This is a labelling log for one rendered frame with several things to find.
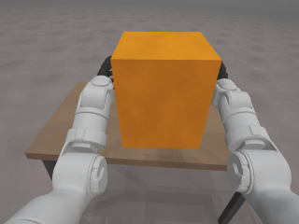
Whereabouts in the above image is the right robot upper arm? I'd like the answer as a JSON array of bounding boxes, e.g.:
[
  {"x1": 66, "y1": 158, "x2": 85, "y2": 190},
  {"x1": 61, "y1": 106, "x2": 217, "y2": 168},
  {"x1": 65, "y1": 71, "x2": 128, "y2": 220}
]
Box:
[{"x1": 226, "y1": 149, "x2": 299, "y2": 224}]

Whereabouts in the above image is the robot right hand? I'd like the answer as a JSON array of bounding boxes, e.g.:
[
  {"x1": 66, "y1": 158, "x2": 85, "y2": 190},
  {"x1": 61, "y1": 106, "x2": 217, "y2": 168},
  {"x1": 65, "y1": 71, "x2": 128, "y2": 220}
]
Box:
[{"x1": 217, "y1": 61, "x2": 228, "y2": 80}]

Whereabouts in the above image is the robot left forearm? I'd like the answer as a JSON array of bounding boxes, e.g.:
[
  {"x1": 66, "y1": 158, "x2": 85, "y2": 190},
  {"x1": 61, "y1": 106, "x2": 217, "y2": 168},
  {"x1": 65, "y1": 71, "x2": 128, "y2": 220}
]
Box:
[{"x1": 52, "y1": 75, "x2": 114, "y2": 187}]

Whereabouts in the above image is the left robot upper arm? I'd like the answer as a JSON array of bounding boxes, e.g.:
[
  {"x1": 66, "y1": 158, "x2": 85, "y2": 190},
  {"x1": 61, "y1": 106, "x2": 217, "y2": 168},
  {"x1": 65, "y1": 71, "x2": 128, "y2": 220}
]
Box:
[{"x1": 4, "y1": 152, "x2": 108, "y2": 224}]

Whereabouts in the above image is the carton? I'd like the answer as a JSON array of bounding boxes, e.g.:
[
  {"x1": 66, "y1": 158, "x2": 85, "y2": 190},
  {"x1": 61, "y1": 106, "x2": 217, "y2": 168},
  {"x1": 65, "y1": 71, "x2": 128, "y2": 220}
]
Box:
[{"x1": 110, "y1": 31, "x2": 222, "y2": 148}]

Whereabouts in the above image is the table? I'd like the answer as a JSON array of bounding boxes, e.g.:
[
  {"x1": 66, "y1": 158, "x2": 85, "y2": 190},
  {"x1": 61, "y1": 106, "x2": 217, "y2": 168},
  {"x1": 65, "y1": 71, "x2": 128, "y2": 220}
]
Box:
[{"x1": 24, "y1": 81, "x2": 246, "y2": 224}]

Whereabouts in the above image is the robot left hand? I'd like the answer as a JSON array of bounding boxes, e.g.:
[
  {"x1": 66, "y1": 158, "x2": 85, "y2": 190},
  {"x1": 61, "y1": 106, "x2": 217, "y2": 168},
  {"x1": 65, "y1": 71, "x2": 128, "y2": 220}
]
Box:
[{"x1": 97, "y1": 55, "x2": 115, "y2": 90}]

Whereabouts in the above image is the robot right forearm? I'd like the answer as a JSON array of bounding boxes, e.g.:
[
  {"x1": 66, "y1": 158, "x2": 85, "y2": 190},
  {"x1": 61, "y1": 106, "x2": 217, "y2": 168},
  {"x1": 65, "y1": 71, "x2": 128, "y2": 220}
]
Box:
[{"x1": 211, "y1": 78, "x2": 292, "y2": 184}]

